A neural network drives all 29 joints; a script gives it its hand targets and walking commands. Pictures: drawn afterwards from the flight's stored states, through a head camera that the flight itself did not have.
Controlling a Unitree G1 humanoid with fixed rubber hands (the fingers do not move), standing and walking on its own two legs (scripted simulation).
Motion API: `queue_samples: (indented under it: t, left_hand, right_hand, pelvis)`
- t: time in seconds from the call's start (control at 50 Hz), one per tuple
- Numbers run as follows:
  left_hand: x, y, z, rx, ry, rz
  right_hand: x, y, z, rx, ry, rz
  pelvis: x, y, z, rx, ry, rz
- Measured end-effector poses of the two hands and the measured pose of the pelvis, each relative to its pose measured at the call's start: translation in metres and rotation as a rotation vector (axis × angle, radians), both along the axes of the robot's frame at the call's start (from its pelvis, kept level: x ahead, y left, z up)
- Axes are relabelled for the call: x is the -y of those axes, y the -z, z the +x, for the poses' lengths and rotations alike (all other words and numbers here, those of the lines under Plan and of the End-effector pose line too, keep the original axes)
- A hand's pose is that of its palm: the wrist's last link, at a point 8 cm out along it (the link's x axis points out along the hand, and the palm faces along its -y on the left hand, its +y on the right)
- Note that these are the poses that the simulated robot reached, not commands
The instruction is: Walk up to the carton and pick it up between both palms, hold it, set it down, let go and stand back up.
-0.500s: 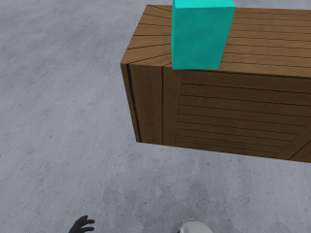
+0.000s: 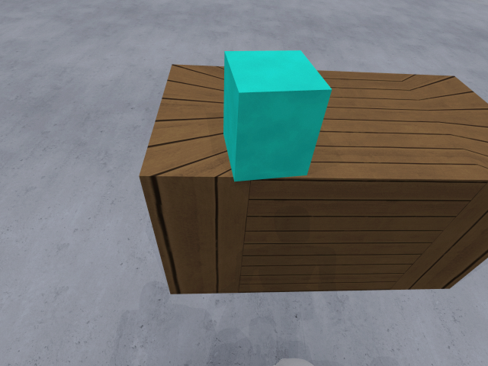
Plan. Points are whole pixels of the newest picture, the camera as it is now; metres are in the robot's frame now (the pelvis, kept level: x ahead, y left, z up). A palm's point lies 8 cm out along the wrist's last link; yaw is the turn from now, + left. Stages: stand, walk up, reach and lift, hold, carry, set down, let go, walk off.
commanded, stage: walk up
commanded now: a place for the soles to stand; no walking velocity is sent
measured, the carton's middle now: (267, 116) +0.70 -0.07 +0.06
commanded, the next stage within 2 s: none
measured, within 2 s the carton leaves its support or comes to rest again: neither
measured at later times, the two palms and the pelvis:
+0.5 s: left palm (157, 322) +0.25 +0.16 -0.11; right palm (410, 336) +0.21 -0.32 -0.12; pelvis +0.16 -0.08 +0.00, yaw -1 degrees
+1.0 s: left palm (160, 342) +0.22 +0.16 -0.11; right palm (398, 308) +0.27 -0.32 -0.11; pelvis +0.14 -0.09 +0.00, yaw +7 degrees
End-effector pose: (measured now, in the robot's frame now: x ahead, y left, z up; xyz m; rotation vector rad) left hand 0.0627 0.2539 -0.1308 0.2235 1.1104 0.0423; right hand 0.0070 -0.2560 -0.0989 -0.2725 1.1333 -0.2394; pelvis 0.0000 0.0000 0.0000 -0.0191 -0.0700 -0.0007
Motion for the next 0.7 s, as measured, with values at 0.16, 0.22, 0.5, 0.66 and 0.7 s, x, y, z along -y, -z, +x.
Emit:
queue_samples:
  t: [0.16,0.22,0.5,0.66,0.7]
  left_hand:
    - [0.040,-0.017,0.122,0.086,0.093,-0.032]
    - [0.068,-0.014,0.164,0.103,0.127,-0.034]
    - [0.089,-0.021,0.189,0.053,-0.058,0.058]
    - [0.061,0.000,0.201,0.068,-0.099,0.054]
    - [0.059,0.000,0.203,0.063,-0.105,0.059]
  right_hand:
    - [0.026,-0.006,-0.011,-0.180,0.087,0.009]
    - [0.039,0.006,0.012,-0.192,0.086,0.036]
    - [0.066,0.022,0.207,0.018,-0.070,0.094]
    - [0.055,0.018,0.256,0.098,-0.120,0.056]
    - [0.058,0.011,0.260,0.115,-0.111,0.048]
  pelvis:
    - [0.024,-0.009,0.059,-0.020,0.029,0.019]
    - [0.041,-0.001,0.086,-0.024,0.043,0.032]
    - [0.075,0.000,0.159,-0.013,0.011,0.013]
    - [0.065,0.014,0.162,-0.002,-0.042,0.009]
    - [0.065,0.013,0.160,-0.003,-0.055,-0.003]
